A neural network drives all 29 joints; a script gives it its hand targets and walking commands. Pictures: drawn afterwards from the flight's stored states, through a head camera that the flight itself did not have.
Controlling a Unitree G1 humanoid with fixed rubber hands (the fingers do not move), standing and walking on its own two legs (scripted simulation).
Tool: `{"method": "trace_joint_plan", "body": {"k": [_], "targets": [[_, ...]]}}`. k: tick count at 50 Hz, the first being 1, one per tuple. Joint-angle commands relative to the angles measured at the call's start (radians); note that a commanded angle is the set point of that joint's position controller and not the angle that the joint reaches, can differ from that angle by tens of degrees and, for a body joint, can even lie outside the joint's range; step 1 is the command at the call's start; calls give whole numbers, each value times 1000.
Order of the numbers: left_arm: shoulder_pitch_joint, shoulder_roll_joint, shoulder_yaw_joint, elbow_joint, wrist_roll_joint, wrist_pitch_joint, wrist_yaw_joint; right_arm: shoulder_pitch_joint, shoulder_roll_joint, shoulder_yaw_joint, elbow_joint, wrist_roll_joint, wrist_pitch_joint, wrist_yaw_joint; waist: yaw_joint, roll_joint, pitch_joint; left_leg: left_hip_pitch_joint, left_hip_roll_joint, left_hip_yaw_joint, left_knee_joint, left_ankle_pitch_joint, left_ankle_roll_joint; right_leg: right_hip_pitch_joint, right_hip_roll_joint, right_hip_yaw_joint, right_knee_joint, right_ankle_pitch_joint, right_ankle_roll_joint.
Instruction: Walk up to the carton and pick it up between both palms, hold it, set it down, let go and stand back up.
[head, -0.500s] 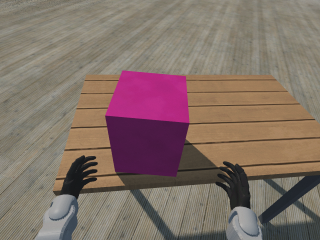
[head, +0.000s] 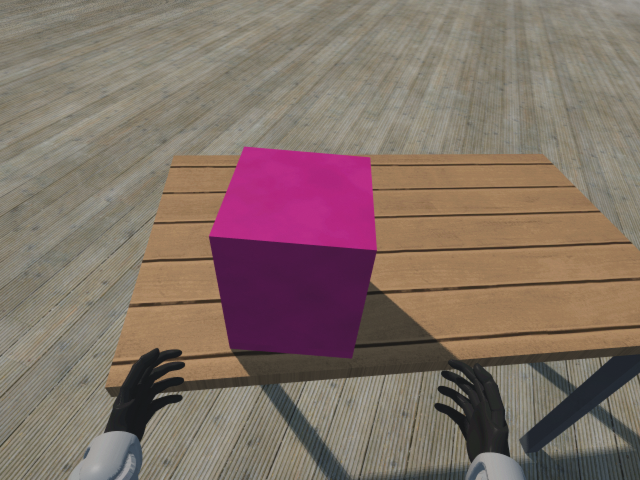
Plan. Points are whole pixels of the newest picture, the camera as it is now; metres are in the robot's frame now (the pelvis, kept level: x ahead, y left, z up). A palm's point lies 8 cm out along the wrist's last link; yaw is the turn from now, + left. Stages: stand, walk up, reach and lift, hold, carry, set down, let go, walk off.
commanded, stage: set down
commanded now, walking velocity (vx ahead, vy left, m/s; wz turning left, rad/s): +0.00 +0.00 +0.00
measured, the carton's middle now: (299, 254) +0.46 +0.03 +0.03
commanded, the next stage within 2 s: let go in 1.30 s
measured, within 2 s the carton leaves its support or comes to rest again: neither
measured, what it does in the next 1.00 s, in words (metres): stands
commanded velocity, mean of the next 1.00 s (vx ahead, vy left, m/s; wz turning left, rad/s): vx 0.00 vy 0.00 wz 0.00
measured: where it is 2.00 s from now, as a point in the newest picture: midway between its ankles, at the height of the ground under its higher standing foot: outside the picture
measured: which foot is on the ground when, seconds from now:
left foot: down 0.00-1.00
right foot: down 0.00-1.00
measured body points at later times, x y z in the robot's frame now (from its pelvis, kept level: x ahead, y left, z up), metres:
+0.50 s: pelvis +0.02 +0.00 +0.00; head +0.01 +0.02 +0.45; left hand +0.21 +0.23 -0.03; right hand +0.19 -0.19 -0.02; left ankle +0.04 +0.12 -0.74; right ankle +0.00 -0.13 -0.74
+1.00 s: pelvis +0.02 +0.00 +0.00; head +0.01 +0.02 +0.45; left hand +0.19 +0.22 -0.07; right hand +0.19 -0.18 -0.06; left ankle +0.04 +0.12 -0.74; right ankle +0.00 -0.13 -0.74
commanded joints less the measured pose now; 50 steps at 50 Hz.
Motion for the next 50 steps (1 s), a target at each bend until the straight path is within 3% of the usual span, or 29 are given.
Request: {"method": "trace_joint_plan", "body": {"k": [1, 6, 7, 8, 9, 11, 13, 16, 18, 22, 24, 28, 31, 36, 39, 40, 41, 44, 46, 50], "targets": [[-100, 169, 41, -173, -19, -31, 4, -114, -168, 68, -151, -25, -55, 28, 74, 139, 52, 99, 0, 76, -151, -8, -7, -92, -28, 24, -111, -111, -64], [-90, 175, 39, -148, -27, -26, -2, -120, -169, 44, -126, -43, -71, 32, 70, 118, 28, 109, -9, 80, -140, 35, -11, -87, -35, 23, -116, -81, -58], [-76, 160, 35, -145, -10, -29, 0, -109, -176, 38, -106, -43, -74, 34, 64, 140, 30, 115, -7, 81, -143, 39, -18, -76, -29, 18, -113, -70, -60], [-86, 175, 42, -154, -25, -36, -3, -111, -154, 50, -119, -42, -85, 39, 70, 116, 0, 126, -11, 83, -129, 53, -14, -77, -37, 27, -115, -63, -53], [-48, 166, 42, -135, -11, -35, 5, -96, -184, 44, -97, -44, -94, 46, 85, 143, 7, 138, -12, 80, -125, 99, -23, -92, -23, 19, -108, -47, -63], [-23, 173, 40, -125, -20, -44, -5, -78, -173, 53, -95, -53, -108, 44, 79, 113, 5, 155, -23, 87, -118, 135, -21, -93, -31, 21, -121, -6, -52], [-3, 159, 39, -111, 5, -45, -7, -58, -178, 51, -53, -46, -128, 50, 75, 136, -16, 180, -26, 87, -104, 203, -36, -73, -20, 14, -115, 43, -53], [32, 161, 44, -89, 12, -51, -21, -28, -180, 49, -29, -56, -151, 47, 64, 115, -15, 215, -27, 86, -86, 269, -39, -82, -17, 12, -122, 100, -49], [47, 162, 47, -107, 22, -65, -20, -17, -197, 51, -25, -49, -169, 55, 66, 144, -40, 224, -30, 86, -76, 312, -47, -66, -10, 8, -116, 131, -50], [47, 151, 35, -69, 48, -72, -10, -40, -198, 36, 47, -60, -188, 70, 64, 162, -10, 197, -27, 82, -86, 269, -56, -78, -6, 5, -113, 97, -53], [34, 153, 17, -96, 44, -78, -12, -60, -206, 17, 55, -68, -201, 74, 42, 166, -30, 207, -17, 73, -84, 260, -62, -72, -1, -4, -108, 101, -57], [22, 144, 12, -31, 51, -88, -3, -90, -220, 5, 114, -90, -220, 88, 48, 139, 9, 175, -24, 79, -91, 213, -55, -97, 4, -8, -109, 71, -50], [-17, 136, -7, -28, 54, -85, 13, -130, -238, -26, 164, -100, -228, 102, 45, 167, 2, 150, -14, 79, -105, 173, -62, -83, 8, -18, -96, 49, -54], [-47, 154, 8, 31, 60, -69, 11, -166, -227, -28, 200, -115, -237, 101, 40, 124, 10, 134, -19, 83, -103, 111, -46, -89, -3, -8, -99, 24, -47], [-58, 135, -11, 56, 81, -66, 26, -192, -255, -56, 277, -124, -236, 116, 36, 168, 32, 116, -10, 71, -116, 64, -54, -95, 7, -17, -80, -3, -51], [-62, 129, -18, 53, 79, -63, 29, -203, -259, -63, 292, -131, -236, 121, 34, 147, 20, 126, -3, 70, -121, 66, -51, -98, 14, -29, -77, 4, -50], [-68, 129, -17, 77, 83, -63, 28, -208, -257, -60, 316, -132, -238, 121, 35, 160, 29, 109, -8, 76, -124, 43, -53, -91, 11, -29, -76, -13, -49], [-85, 131, -21, 62, 77, -59, 38, -229, -252, -80, 329, -149, -244, 130, 37, 135, 18, 109, -6, 72, -124, 37, -57, -93, 12, -30, -73, -23, -46], [-94, 120, -29, 82, 93, -57, 48, -250, -278, -97, 383, -149, -249, 139, 25, 169, 19, 99, 2, 67, -139, 18, -57, -77, 19, -38, -60, -9, -46], [-76, 128, -21, 108, 100, -52, 49, -248, -279, -96, 430, -159, -271, 145, 24, 155, -33, 149, -14, 79, -97, 117, -67, -87, 11, -38, -66, 41, -44]]}}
